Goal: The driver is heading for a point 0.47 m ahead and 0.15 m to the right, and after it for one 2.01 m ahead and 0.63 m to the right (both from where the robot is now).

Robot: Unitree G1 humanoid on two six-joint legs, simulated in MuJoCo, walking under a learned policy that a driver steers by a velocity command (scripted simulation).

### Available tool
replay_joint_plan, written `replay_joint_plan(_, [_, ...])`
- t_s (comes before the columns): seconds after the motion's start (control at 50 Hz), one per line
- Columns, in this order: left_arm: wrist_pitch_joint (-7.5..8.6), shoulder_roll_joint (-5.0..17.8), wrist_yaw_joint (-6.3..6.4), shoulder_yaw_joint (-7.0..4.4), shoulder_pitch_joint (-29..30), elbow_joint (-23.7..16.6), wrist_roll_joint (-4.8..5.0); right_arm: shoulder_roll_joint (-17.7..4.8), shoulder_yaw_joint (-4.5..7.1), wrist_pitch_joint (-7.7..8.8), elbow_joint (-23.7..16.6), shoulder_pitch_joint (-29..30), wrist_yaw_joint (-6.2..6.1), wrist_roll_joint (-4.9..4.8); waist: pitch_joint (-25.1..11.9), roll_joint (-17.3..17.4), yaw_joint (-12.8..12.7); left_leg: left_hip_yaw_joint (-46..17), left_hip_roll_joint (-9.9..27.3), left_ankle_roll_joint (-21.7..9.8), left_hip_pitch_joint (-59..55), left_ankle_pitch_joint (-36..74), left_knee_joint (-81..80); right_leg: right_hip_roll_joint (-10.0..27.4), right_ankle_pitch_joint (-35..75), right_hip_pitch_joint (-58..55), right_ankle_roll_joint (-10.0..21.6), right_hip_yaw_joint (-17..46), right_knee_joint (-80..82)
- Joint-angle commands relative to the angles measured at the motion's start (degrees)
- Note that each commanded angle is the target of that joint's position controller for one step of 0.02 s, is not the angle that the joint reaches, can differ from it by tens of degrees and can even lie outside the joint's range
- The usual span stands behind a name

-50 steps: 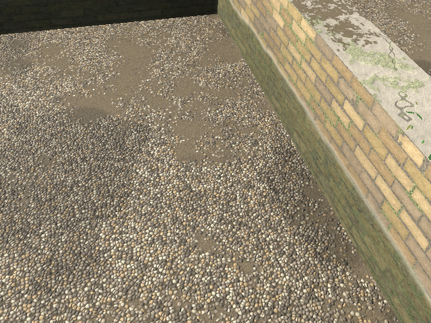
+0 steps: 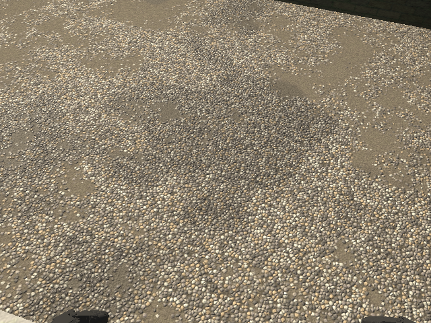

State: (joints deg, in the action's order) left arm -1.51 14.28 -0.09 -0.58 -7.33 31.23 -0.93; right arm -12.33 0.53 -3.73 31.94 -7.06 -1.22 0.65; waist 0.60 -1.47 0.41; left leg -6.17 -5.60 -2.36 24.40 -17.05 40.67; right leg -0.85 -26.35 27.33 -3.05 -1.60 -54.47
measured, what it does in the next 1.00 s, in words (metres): steps on the spot: right foot, then left foot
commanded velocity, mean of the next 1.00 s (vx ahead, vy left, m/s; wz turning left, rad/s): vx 0.50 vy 0.00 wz -0.17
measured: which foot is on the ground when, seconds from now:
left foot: down 0.00-0.12, up 0.14-0.34, down 0.36-1.00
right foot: up 0.00-0.08, down 0.10-1.00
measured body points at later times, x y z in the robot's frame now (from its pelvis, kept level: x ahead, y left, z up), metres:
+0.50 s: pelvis +0.06 +0.04 +0.00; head +0.05 +0.04 +0.45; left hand +0.18 +0.27 -0.11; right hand +0.28 -0.16 -0.06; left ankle +0.07 +0.14 -0.72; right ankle +0.02 -0.09 -0.72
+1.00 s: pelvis +0.06 +0.03 -0.01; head +0.07 +0.01 +0.44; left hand +0.27 +0.22 -0.09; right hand +0.21 -0.23 -0.09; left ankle +0.07 +0.14 -0.72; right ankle +0.02 -0.08 -0.72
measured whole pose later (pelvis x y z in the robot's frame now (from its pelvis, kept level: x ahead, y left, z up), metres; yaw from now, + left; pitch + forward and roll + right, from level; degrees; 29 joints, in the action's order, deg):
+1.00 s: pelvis +0.06 +0.03 -0.01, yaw -10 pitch +0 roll +1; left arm -5.8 10.3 0.4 0.5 -9.2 31.6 0.7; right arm -11.2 1.0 -3.4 32.3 -6.4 -1.5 1.6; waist 1.3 0.8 -0.6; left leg 10.3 4.1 0.0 19.3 -23.4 43.3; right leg -4.1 -25.6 19.8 0.9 8.9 -46.1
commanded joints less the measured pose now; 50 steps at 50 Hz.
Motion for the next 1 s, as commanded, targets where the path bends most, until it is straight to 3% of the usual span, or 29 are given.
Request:
replay_joint_plan(0.02, [1.26,1.09,0.53,-0.14,2.62,-5.6,-0.09,-6.72,2.16,2.41,-5.64,8.74,-0.45,0.23,-10.77,9.85,-0.92,-16.01,10.13,-8.37,-6.39,12.04,-14.62,-0.48,1.67,-2.32,0.11,0.61,3.23])
replay_joint_plan(0.06, [0.57,-0.61,0.28,0.46,1.53,-4.79,0.56,-6.1,1.71,2.36,-4.65,7.19,0.14,-0.41,-10.86,9.61,-0.77,-16.32,8.98,-7.38,-3.74,5.54,-15.79,-1.39,2.27,-9.45,1.06,-1.18,10.3])
replay_joint_plan(0.1, [0.42,-3.22,0.12,1.22,-1.97,-3.35,0.38,-5.18,1.58,1.53,-4.13,6.61,0.15,-1.31,-8.08,5.73,-2.24,-15.98,7.25,-4.66,2.55,-5.4,-14.35,-0.69,7.78,-19.25,3.05,-1.6,21.97])
replay_joint_plan(0.12, [0.67,-2.18,0.45,1.14,-5.22,-3.03,-0.84,-2.95,1.21,1.6,-4.38,6.01,0.09,-1.88,-7.84,-0.79,-2.99,-13.82,4.38,-2.28,10.39,-11.33,-5.82,5.49,4.76,-26.8,5.05,6.46,23.74])
replay_joint_plan(0.14, [0.75,4.25,0.36,-0.57,-5.05,-3.05,-1.0,-2.28,0.65,1.58,-6.76,9.04,0.08,-2.4,-4.01,-15.41,-4.52,-4.9,-1.09,0.25,16.96,-10.34,0.93,12.62,-1.42,-23.67,7.44,19.59,30.83])
replay_joint_plan(0.16, [0.77,5.18,0.27,-1.09,-6.06,-2.95,-0.65,-6.09,1.7,2.05,-6.99,10.53,-0.27,-1.44,0.07,-13.52,-5.56,-5.21,-0.9,1.32,21.45,-10.82,4.61,17.85,-1.69,-21.31,10.12,28.3,35.26])
replay_joint_plan(0.18, [0.93,4.61,0.55,-0.88,-5.24,-3.26,-0.55,-6.75,2.1,2.62,-6.13,10.62,-0.3,-1.03,1.02,-8.85,-4.66,-5.56,0.35,2.04,20.94,-8.95,6.78,18.76,-0.34,-19.74,12.31,29.23,35.26])
replay_joint_plan(0.2, [1.43,3.72,0.57,-0.24,-4.22,-3.07,-0.78,-6.1,1.89,3.09,-5.4,10.17,0.13,-1.11,-0.17,-6.74,-3.34,-5.53,1.33,2.38,18.46,-6.63,8.35,17.96,1.61,-18.39,12.91,27.78,34.81])
replay_joint_plan(0.22, [1.88,3.03,0.63,0.09,-2.38,-2.82,-0.43,-5.37,1.63,3.28,-4.94,9.14,0.63,-0.93,-1.26,-5.86,-1.55,-3.86,2.47,2.81,15.1,-4.72,7.91,16.51,2.31,-16.64,12.75,24.24,34.68])
replay_joint_plan(0.26, [2.61,2.01,-0.04,0.49,0.06,-2.72,0.12,-3.43,0.85,3.16,-3.24,7.22,1.42,-0.45,-3.42,-6.68,-0.24,1.17,3.07,3.29,4.3,-1.69,6.13,12.48,7.02,-10.54,11.11,16.59,33.76])
replay_joint_plan(0.3, [2.62,2.03,-0.66,0.51,0.37,-2.17,0.76,-2.14,0.19,3.0,-2.56,6.82,1.92,-0.41,-3.77,-6.36,0.37,5.18,2.96,3.1,-3.02,0.77,1.5,9.58,9.72,-7.1,10.32,12.27,32.08])
replay_joint_plan(0.34, [1.85,3.19,-1.04,0.0,-1.47,-1.48,1.55,-1.12,-0.35,3.19,-1.66,5.27,2.0,0.28,-4.05,-3.67,0.76,8.01,2.58,2.37,-8.93,2.24,-5.08,7.04,9.28,-6.63,9.39,10.94,28.51])
replay_joint_plan(0.36, [1.49,3.55,-1.17,-0.29,-1.86,-1.49,1.86,-1.27,-0.45,3.27,-1.38,3.77,1.8,0.89,-4.33,-2.51,0.97,7.31,3.56,1.75,-11.17,2.98,-5.35,6.23,8.9,-6.08,9.05,11.2,26.17])
replay_joint_plan(0.38, [0.96,1.38,-0.85,0.34,-2.82,-1.91,1.84,-2.2,-0.46,3.13,-1.58,3.94,1.06,1.21,-5.45,0.36,0.13,4.93,5.16,1.32,-14.12,5.86,-5.0,3.83,9.02,-4.75,8.21,9.56,24.7])
replay_joint_plan(0.4, [0.81,-0.22,-0.62,0.94,-3.46,-1.99,1.5,-3.66,0.0,3.06,-2.03,4.74,0.78,0.42,-5.67,6.09,0.67,1.97,7.09,0.65,-13.15,3.66,-6.19,0.95,2.63,-3.66,6.8,4.81,22.6])
replay_joint_plan(0.44, [0.92,0.01,-0.14,0.74,-2.99,-2.22,0.88,-5.8,0.24,2.97,-2.55,3.45,0.26,-0.09,-4.45,13.15,1.25,-4.88,12.0,-2.07,-10.91,3.56,-13.0,-1.39,2.81,-4.74,4.98,-0.22,14.16])
replay_joint_plan(0.46, [0.77,0.32,-0.12,0.54,-3.65,-2.02,0.51,-6.14,0.17,2.73,-2.84,3.49,-0.11,-0.22,-4.42,13.63,0.97,-6.85,13.79,-3.21,-11.59,6.61,-13.79,-1.62,3.6,-4.67,4.68,-0.53,13.11])
replay_joint_plan(0.56, [0.17,0.26,-0.22,0.23,-4.71,-0.92,0.69,-6.13,0.36,2.69,-3.54,4.1,-1.14,-0.33,-5.25,7.78,-0.37,-0.01,11.39,-1.38,-11.45,16.21,-8.95,-1.52,9.07,-9.63,5.38,-0.05,14.43])
replay_joint_plan(0.58, [0.2,-0.36,0.24,0.67,-5.68,-0.83,0.34,-5.71,0.3,2.61,-2.78,2.04,-1.13,0.39,-3.9,6.49,0.33,2.24,10.52,-0.75,-10.35,19.71,-7.8,-0.85,13.85,-10.24,5.59,0.9,14.02])
replay_joint_plan(0.68, [-1.0,1.83,0.89,-0.24,-4.62,-1.75,1.09,-5.11,0.78,2.58,-2.77,0.56,-1.17,0.89,-6.65,0.34,0.45,9.07,7.91,1.55,-11.14,20.13,-1.67,-0.16,28.34,-11.62,6.53,3.91,12.02])
replay_joint_plan(0.74, [-2.08,2.53,0.86,-0.55,-3.9,-2.52,1.4,-5.06,1.09,2.48,-3.17,1.02,-1.01,0.86,-6.24,-0.57,-0.21,11.22,7.39,2.44,-10.27,18.61,0.39,-0.05,32.99,-10.46,7.42,6.0,11.82])
replay_joint_plan(0.76, [-2.45,2.08,0.93,-0.42,-3.01,-3.1,1.1,-3.36,0.65,2.25,-4.21,2.57,-0.8,0.79,-6.12,0.24,-0.37,11.35,7.37,2.93,-11.69,21.08,0.66,-0.38,35.36,-8.61,7.01,6.61,12.1])
replay_joint_plan(0.86, [-3.0,2.61,0.74,-0.65,-2.33,-3.56,1.32,-4.02,1.39,1.53,-4.58,2.75,-0.71,0.9,-6.85,0.34,-1.2,13.41,7.83,3.61,-12.84,15.93,1.15,-1.03,36.8,-6.61,7.84,8.91,13.35])
replay_joint_plan(0.92, [-3.45,2.35,0.68,-0.9,-0.87,-4.24,1.88,-2.9,1.25,1.31,-5.23,4.63,-0.59,0.95,-5.87,0.18,-1.64,13.97,7.08,4.02,-13.77,12.2,0.56,-0.98,38.07,-3.99,8.19,12.3,15.07])
replay_joint_plan(1.0, [-3.66,2.03,0.65,-0.89,-0.87,-4.34,1.44,-2.1,1.38,1.22,-5.31,5.0,-0.17,0.97,-6.11,-0.75,-2.29,14.97,7.88,4.06,-15.48,5.53,-0.17,-1.62,35.14,-1.73,8.43,14.18,17.08])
